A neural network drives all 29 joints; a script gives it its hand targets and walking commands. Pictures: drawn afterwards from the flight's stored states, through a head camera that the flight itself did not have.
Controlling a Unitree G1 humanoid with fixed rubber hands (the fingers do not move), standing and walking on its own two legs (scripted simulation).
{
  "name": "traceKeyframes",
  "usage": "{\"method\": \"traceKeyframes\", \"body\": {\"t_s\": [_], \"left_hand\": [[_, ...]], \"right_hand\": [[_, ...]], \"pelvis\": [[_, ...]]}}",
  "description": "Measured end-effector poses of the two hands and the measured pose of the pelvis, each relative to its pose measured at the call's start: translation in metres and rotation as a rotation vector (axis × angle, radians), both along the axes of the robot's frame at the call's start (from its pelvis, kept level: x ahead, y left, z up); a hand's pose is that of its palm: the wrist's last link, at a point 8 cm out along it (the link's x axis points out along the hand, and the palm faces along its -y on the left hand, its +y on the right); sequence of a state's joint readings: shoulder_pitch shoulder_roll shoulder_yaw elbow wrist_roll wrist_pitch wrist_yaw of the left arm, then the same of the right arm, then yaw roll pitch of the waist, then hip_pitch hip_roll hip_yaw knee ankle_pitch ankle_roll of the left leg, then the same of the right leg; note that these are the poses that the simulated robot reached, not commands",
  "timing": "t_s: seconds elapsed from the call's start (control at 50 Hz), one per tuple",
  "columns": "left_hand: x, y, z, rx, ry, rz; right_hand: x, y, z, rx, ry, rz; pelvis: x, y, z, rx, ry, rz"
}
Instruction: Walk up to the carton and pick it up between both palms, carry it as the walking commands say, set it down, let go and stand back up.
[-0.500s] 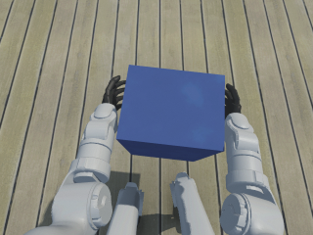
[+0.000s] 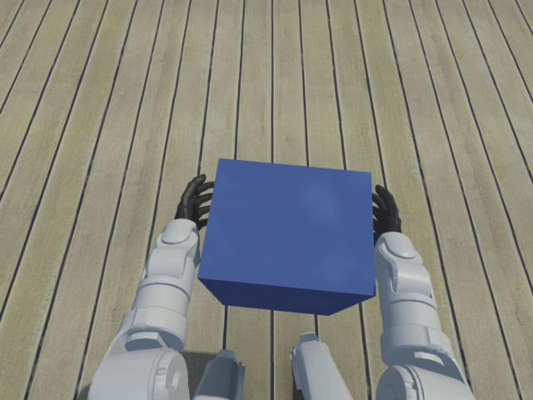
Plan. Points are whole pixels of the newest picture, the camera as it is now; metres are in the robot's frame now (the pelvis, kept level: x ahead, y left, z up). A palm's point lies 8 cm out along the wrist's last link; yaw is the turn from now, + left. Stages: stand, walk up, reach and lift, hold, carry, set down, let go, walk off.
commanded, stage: reach and lift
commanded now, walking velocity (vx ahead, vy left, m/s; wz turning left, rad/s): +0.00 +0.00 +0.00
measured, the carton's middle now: (283, 250) +0.37 -0.05 -0.11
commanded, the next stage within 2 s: none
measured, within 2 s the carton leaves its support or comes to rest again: neither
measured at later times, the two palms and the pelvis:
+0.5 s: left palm (171, 215) +0.39 +0.11 +0.03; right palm (404, 231) +0.35 -0.20 +0.02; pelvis +0.02 +0.00 +0.07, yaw +0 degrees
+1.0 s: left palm (151, 206) +0.37 +0.11 +0.10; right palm (434, 223) +0.33 -0.20 +0.10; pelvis +0.03 +0.00 +0.11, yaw +1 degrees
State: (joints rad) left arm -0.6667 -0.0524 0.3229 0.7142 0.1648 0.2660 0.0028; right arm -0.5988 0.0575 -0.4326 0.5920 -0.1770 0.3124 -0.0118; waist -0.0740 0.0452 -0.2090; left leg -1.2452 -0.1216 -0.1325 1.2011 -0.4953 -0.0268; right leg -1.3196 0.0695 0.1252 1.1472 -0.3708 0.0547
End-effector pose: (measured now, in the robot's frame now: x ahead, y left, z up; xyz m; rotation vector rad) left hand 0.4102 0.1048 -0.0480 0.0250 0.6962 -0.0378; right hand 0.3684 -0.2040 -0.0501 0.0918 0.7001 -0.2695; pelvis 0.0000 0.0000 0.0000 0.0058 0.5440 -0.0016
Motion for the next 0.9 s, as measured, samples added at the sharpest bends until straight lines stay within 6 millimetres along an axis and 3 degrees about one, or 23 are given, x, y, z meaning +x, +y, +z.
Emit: {"method": "traceKeyframes", "body": {"t_s": [0.44, 0.9], "left_hand": [[-0.017, 0.006, 0.065, 0.001, 0.007, -0.013], [-0.036, 0.008, 0.135, 0.011, -0.005, -0.021]], "right_hand": [[-0.019, 0.005, 0.066, -0.015, 0.01, 0.01], [-0.037, 0.006, 0.135, -0.012, -0.002, 0.017]], "pelvis": [[0.022, 0.003, 0.061, -0.007, -0.117, 0.005], [0.03, 0.002, 0.101, -0.005, -0.342, 0.01]]}}
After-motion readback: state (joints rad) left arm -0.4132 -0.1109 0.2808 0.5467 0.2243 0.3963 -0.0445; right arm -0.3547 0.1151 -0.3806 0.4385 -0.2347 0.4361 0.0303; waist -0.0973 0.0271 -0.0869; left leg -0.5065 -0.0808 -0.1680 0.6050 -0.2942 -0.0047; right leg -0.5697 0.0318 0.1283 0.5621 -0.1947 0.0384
